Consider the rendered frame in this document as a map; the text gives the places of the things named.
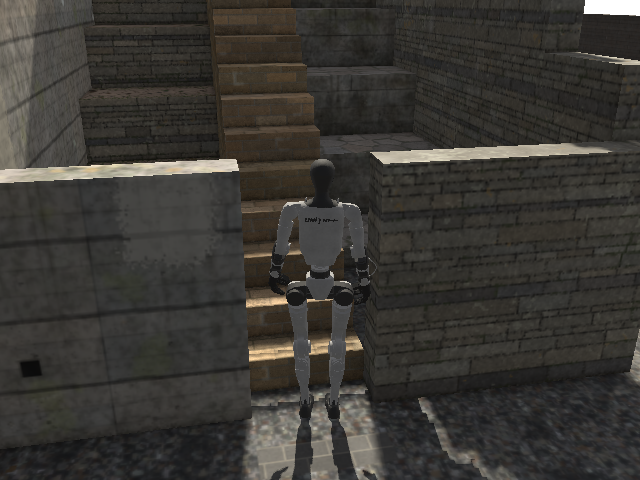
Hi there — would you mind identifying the right robot forearm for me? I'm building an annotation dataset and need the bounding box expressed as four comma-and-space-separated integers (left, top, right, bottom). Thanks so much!
354, 244, 370, 286

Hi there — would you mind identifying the left robot thigh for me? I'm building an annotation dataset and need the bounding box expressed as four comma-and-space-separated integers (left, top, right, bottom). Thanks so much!
286, 281, 311, 358

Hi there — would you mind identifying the robot right hand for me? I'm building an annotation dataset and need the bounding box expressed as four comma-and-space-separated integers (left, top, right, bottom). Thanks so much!
351, 281, 371, 305

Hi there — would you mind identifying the left robot forearm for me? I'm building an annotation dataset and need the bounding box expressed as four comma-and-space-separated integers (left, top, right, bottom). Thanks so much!
269, 240, 286, 278

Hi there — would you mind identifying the robot left upper arm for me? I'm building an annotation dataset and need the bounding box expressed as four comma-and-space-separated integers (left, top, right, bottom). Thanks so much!
274, 201, 301, 256

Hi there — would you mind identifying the robot left shin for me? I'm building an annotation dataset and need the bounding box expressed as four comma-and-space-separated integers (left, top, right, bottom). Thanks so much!
293, 340, 310, 404

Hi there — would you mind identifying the robot right upper arm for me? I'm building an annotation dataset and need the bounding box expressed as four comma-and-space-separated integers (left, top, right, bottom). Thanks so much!
342, 203, 366, 259

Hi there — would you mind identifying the robot left hand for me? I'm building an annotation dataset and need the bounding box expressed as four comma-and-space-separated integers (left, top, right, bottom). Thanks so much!
268, 274, 291, 295

